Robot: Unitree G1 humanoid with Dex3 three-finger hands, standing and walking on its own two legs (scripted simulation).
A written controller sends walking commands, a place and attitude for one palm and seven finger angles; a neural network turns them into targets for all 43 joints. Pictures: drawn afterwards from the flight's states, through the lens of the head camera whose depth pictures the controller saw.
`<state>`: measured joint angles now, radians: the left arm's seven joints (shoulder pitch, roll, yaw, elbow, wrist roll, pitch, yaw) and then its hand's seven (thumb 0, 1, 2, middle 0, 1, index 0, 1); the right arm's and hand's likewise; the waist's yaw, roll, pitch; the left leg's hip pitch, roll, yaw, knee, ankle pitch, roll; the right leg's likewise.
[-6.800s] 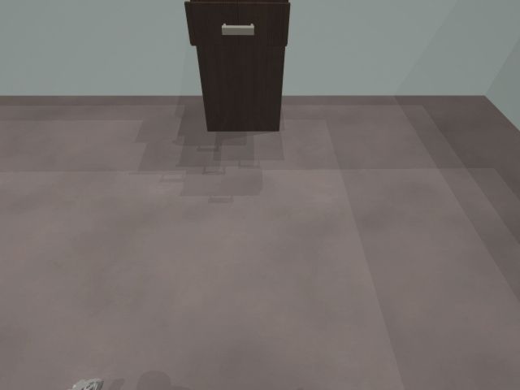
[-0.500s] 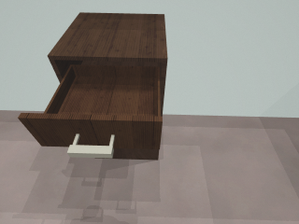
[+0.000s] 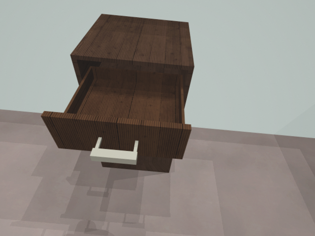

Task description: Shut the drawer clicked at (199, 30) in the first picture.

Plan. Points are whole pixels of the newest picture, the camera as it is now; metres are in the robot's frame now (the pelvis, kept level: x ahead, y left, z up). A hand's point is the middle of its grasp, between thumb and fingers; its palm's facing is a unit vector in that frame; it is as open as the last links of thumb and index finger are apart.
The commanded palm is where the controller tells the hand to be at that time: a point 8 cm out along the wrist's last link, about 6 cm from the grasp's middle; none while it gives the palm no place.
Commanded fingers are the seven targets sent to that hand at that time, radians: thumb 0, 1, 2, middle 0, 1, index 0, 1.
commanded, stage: shuffle to correct the standing spot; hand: left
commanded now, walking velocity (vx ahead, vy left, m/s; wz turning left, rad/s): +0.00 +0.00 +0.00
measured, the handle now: (116, 149) +0.35 +0.15 -0.01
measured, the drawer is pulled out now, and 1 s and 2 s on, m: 0.30 0.30 0.30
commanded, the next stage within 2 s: come to a stop and stand still in 0.40 s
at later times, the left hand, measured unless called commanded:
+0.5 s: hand out of the picture -0.03 +0.14 -0.18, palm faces +0.01 -0.99 -0.14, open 7.4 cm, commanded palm none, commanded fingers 0.00 0.90 0.90 -0.20 -0.30 -0.20 -0.30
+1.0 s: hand out of the picture +0.05 +0.17 -0.17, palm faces -0.01 -0.97 -0.24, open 7.3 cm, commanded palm none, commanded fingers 0.00 0.90 0.90 -0.20 -0.30 -0.20 -0.30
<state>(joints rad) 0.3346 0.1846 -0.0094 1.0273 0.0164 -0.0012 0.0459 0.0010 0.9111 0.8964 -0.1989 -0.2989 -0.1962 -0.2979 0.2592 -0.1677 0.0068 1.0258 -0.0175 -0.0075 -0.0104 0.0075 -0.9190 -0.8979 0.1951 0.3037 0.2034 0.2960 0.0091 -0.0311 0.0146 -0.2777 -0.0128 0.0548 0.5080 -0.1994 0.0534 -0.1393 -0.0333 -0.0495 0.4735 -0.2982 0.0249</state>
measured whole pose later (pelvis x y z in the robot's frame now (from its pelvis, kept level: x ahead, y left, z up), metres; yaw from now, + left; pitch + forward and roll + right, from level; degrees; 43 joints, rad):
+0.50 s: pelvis +0.04 -0.02 +0.00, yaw -2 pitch +0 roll +0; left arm 0.44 0.15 -0.01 1.10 0.02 -0.01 0.03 0.00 0.91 0.90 -0.20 -0.30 -0.20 -0.30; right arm 0.32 -0.13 -0.01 1.10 -0.02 -0.02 -0.01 0.01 -0.91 -0.90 0.20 0.30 0.20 0.30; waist 0.00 -0.03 0.00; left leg -0.28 0.01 0.07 0.57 -0.29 0.03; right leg -0.14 -0.01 -0.02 0.52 -0.37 0.00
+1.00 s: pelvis +0.02 -0.02 +0.00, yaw -1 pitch -1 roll +0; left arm 0.28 0.19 -0.02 1.02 0.01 -0.01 0.04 0.01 0.92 0.90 -0.20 -0.30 -0.20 -0.30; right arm 0.20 -0.18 -0.02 1.00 -0.02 0.00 -0.02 0.01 -0.91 -0.90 0.20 0.30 0.20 0.30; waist 0.01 0.00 0.04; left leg -0.27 0.00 0.07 0.52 -0.24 0.02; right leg -0.15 -0.02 -0.03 0.51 -0.35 0.00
